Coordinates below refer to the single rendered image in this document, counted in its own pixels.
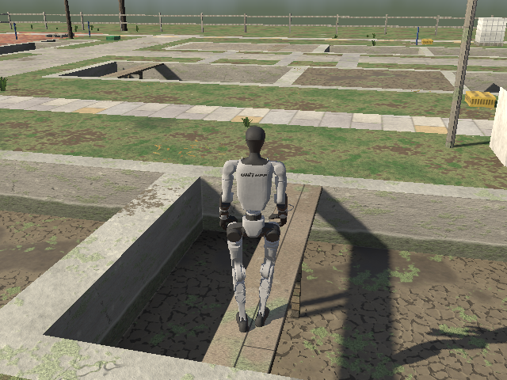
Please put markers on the robot right upper arm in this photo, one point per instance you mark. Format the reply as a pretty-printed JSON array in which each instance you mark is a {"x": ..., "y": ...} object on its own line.
[{"x": 280, "y": 181}]

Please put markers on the robot right forearm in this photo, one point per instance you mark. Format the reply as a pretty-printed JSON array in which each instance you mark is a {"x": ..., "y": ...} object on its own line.
[{"x": 283, "y": 208}]

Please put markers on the right robot hand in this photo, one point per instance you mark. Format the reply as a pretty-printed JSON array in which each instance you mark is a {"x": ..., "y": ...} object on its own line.
[{"x": 282, "y": 220}]

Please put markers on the left robot hand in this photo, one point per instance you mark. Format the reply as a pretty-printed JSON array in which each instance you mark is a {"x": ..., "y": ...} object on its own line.
[{"x": 222, "y": 223}]

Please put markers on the robot left upper arm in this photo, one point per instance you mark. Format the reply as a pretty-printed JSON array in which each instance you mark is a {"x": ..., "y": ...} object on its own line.
[{"x": 227, "y": 180}]

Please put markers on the robot left thigh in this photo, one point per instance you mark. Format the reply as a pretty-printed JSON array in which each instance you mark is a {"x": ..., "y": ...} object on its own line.
[{"x": 234, "y": 241}]

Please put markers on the robot left forearm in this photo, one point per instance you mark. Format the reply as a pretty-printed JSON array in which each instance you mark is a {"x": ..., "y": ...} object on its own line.
[{"x": 223, "y": 208}]

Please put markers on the left robot shin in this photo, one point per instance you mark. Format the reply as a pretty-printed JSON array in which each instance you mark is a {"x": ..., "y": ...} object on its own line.
[{"x": 240, "y": 295}]

